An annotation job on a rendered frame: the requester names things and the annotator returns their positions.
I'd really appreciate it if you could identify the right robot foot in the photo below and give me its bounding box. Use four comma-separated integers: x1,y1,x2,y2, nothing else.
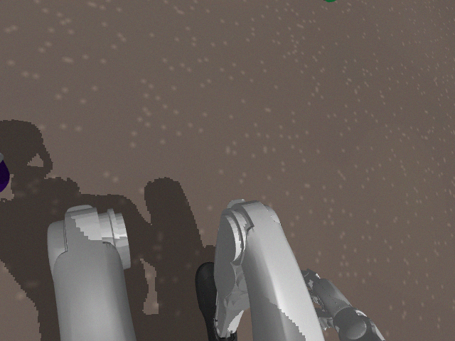
196,262,237,341

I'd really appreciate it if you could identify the right robot arm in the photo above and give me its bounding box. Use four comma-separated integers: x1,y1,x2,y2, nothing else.
333,307,386,341

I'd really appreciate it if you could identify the right robot hand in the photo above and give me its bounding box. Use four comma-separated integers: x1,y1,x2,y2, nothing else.
301,269,352,330

